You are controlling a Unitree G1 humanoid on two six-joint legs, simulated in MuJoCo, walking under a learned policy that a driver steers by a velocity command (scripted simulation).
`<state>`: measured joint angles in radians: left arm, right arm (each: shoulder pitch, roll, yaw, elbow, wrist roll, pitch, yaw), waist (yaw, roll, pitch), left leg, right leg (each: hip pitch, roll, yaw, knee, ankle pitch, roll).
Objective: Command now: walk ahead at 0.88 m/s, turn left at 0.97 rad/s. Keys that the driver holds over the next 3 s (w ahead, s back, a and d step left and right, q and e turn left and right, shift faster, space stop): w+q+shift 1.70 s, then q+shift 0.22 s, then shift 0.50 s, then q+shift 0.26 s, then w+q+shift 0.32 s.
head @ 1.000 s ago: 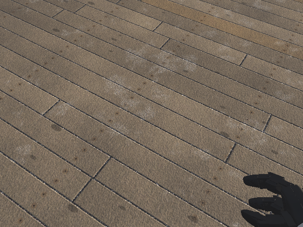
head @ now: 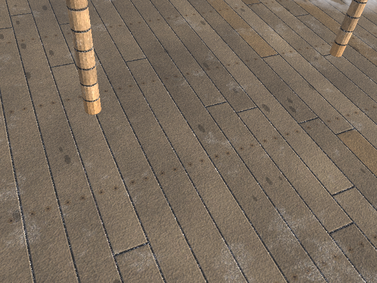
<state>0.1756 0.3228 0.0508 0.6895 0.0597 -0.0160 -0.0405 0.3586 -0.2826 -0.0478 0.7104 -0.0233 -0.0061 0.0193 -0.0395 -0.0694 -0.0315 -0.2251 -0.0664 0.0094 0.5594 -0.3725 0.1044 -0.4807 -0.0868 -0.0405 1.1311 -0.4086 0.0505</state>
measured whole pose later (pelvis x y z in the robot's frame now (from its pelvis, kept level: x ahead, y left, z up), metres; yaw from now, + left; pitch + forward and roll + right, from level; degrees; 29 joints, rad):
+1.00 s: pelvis +0.76 +0.32 +0.00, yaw +56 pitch +1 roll +0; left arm 0.01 0.27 0.00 0.57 0.05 -0.03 -0.02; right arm 0.47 -0.32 -0.07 0.84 -0.01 -0.06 0.01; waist -0.09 0.00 0.06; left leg -0.01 -0.23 -0.18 0.34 -0.32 0.19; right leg -0.74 -0.15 0.08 0.83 -0.13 0.08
